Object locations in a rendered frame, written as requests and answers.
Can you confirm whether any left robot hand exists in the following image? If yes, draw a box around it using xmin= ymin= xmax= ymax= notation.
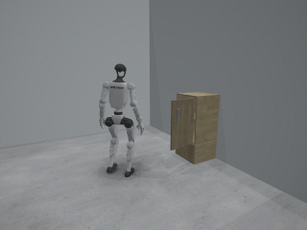
xmin=99 ymin=117 xmax=106 ymax=128

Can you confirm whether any cupboard door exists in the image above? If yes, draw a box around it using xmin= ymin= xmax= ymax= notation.
xmin=170 ymin=98 xmax=195 ymax=150

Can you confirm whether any handle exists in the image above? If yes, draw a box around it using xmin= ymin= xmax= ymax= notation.
xmin=175 ymin=108 xmax=179 ymax=123

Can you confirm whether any robot torso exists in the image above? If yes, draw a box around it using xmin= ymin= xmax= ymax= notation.
xmin=108 ymin=81 xmax=130 ymax=126

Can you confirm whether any robot right forearm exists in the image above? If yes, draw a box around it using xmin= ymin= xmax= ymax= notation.
xmin=132 ymin=101 xmax=143 ymax=123

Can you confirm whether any robot right upper arm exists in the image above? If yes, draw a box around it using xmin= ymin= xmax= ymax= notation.
xmin=127 ymin=82 xmax=136 ymax=107

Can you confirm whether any robot left forearm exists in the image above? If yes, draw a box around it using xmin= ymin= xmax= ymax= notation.
xmin=99 ymin=103 xmax=106 ymax=118

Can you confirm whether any right robot hand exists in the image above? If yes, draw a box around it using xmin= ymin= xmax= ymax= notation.
xmin=136 ymin=122 xmax=145 ymax=135

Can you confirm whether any left robot thigh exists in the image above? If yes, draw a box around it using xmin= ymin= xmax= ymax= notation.
xmin=105 ymin=116 xmax=119 ymax=146

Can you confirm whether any robot left upper arm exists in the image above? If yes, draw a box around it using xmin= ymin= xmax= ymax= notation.
xmin=100 ymin=81 xmax=110 ymax=104

